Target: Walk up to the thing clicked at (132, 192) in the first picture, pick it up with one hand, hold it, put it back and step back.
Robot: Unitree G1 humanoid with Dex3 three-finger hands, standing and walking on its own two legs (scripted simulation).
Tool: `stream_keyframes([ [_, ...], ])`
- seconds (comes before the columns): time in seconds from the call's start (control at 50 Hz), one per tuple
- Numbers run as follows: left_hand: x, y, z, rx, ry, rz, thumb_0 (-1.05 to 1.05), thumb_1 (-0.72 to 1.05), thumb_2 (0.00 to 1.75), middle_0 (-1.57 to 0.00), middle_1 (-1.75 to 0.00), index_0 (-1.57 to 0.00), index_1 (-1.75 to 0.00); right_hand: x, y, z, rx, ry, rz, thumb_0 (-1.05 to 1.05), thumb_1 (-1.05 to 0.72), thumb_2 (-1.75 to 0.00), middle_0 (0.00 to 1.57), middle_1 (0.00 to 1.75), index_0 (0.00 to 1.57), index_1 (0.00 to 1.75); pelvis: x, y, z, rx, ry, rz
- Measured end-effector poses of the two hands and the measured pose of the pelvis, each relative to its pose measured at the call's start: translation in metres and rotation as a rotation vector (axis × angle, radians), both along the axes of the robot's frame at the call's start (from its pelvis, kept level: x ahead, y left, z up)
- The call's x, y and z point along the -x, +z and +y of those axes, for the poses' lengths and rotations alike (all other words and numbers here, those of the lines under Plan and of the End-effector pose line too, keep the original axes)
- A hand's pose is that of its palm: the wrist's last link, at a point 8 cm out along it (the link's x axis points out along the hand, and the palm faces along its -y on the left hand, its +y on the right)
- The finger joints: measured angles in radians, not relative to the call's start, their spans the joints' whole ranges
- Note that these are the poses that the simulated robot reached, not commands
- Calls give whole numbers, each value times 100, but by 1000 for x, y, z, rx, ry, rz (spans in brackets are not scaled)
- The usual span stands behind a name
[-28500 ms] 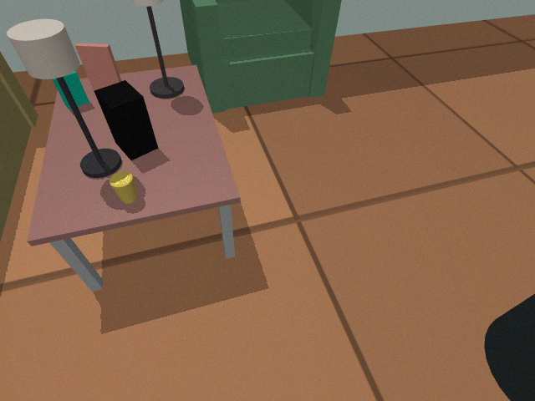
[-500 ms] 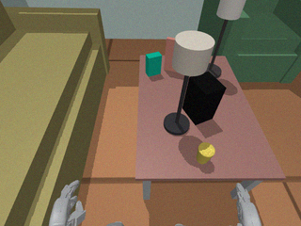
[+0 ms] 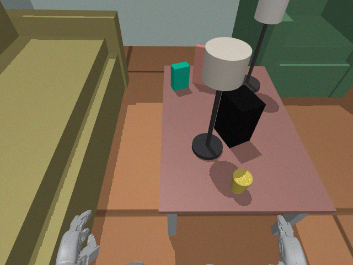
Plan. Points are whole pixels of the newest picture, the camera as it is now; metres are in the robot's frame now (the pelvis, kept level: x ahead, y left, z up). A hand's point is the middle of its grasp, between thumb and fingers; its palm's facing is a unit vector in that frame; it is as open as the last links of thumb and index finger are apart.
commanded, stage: home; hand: right
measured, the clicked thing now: (239, 183) +0.45 -0.23 -0.25
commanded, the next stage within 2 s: stand in 0.70 s
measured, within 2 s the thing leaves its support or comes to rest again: neither
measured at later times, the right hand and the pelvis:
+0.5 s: hand (260, 255) +0.17 -0.18 -0.06, palm faces +0.12 +0.95 -0.28, open 17.4 cm; pelvis +0.00 +0.00 +0.00, yaw +0 degrees
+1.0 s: hand out of the picture +0.12 -0.23 -0.11, palm faces -0.05 +0.93 -0.36, open 15.5 cm; pelvis +0.00 +0.00 +0.01, yaw +0 degrees
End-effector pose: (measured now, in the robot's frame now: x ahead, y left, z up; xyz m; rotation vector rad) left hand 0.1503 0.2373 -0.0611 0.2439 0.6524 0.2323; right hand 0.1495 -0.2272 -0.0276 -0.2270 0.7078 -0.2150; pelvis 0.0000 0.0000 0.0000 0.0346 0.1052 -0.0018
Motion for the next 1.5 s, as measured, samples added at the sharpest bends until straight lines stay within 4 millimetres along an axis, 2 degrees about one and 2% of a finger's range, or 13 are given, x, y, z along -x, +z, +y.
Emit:
stream_keyframes([
  [0.4,1,-2,7,-8,15,3,2,89,90,-20,-30,-20,-30,-1,0,5,0,0,3,-1,54,-5,5,5,6,5,0,-1,4,4,0,4],
  [0.78,4,-2,1,-8,11,-2,2,89,90,-20,-30,-20,-30,4,0,1,3,0,3,-1,54,-5,5,6,6,5,3,-2,1,1,1,3],
  [0.88,13,-19,12,-54,-133,197,1,89,90,-20,-30,-20,-30,6,-26,-17,71,130,76,-1,51,-7,8,8,8,7,6,4,1,24,6,-62],
  [0.96,29,-21,32,-45,-93,298,1,89,89,-21,-30,-21,-30,24,-41,-39,74,117,190,-1,38,-20,13,16,13,16,4,10,-1,33,6,-87],
  [1.06,57,-19,51,-56,-26,404,1,90,89,-20,-30,-20,-30,51,-50,-59,77,70,314,-1,10,-47,17,24,18,24,0,19,-4,33,5,-109],
  [1.2,87,-17,56,-36,26,527,1,90,89,-20,-30,-20,-30,82,-51,-68,67,12,446,0,-40,-76,19,29,20,28,-4,34,-5,34,3,-137],
  [1.26,93,-16,53,-17,33,557,1,90,89,-20,-30,-20,-30,92,-48,-67,61,-3,483,0,-59,-82,20,29,20,29,-4,40,-4,36,1,-148],
  [1.34,96,-15,49,5,35,578,1,90,89,-20,-30,-20,-30,100,-45,-65,56,-16,515,0,-75,-86,20,30,20,29,-3,46,-4,36,-1,-160],
  [1.5,94,-13,46,20,27,579,1,90,89,-20,-30,-20,-30,104,-41,-64,51,-31,534,1,-87,-89,20,30,21,30,1,52,-2,38,-2,-176],
])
